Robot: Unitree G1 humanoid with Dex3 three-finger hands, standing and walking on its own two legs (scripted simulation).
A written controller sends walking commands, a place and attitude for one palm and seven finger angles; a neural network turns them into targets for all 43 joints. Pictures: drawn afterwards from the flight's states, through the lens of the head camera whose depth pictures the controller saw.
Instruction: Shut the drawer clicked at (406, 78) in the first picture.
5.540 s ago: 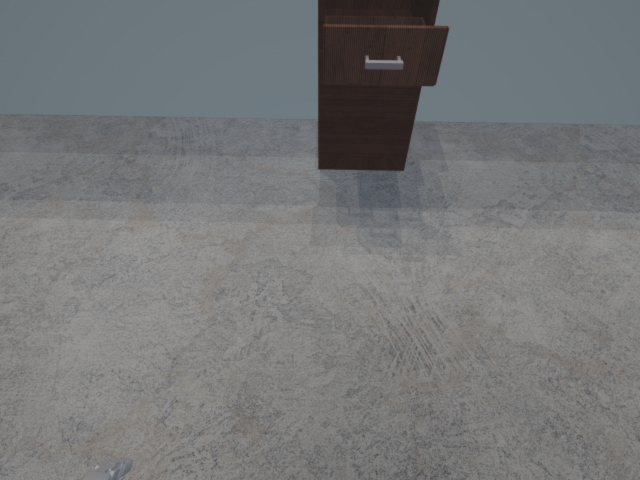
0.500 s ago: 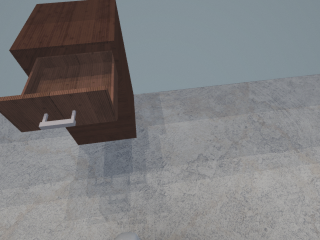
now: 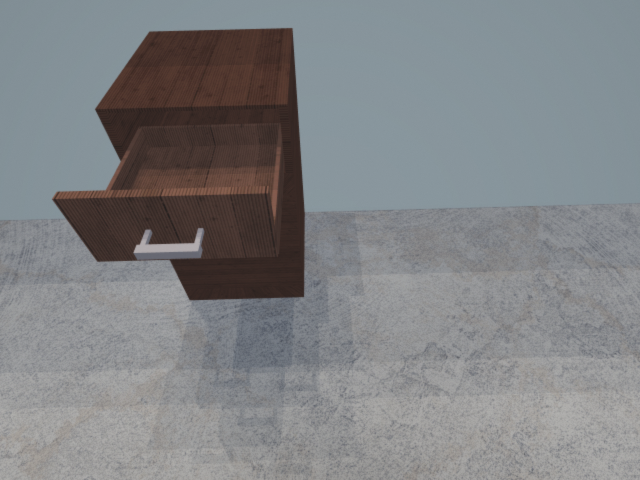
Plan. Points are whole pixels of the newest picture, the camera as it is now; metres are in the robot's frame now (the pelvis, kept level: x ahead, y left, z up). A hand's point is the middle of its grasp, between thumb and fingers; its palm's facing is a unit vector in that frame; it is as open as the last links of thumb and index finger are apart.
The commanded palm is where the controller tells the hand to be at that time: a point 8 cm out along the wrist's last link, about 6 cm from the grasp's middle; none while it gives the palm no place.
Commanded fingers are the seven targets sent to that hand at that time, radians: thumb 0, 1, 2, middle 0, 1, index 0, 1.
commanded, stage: take the last steps up to it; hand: left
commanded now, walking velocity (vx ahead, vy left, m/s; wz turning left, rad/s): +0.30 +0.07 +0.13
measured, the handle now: (171, 242) +0.52 +0.32 -0.07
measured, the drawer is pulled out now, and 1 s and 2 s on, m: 0.29 0.29 0.29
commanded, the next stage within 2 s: come to a stop and stand still in 0.66 s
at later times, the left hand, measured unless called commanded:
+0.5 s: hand out of the picture +0.04 +0.25 -0.18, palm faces +0.12 -0.98 -0.16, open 7.4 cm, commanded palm none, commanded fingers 0.00 0.90 0.90 -0.20 -0.30 -0.20 -0.30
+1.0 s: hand (204, 347) +0.35 +0.23 -0.15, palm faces +0.03 -0.97 -0.23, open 7.3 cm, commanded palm none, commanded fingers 0.00 0.90 0.90 -0.20 -0.30 -0.20 -0.30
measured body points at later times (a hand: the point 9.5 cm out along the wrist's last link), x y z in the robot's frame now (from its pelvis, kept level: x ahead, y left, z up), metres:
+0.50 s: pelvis +0.13 +0.08 -0.01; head +0.16 +0.10 +0.44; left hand +0.04 +0.30 -0.17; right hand +0.22 -0.15 -0.15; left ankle +0.17 +0.18 -0.73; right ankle +0.03 -0.07 -0.66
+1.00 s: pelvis +0.26 +0.06 +0.00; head +0.30 +0.04 +0.45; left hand +0.35 +0.28 -0.14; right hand +0.23 -0.14 -0.17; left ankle +0.19 +0.19 -0.69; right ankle +0.31 -0.02 -0.73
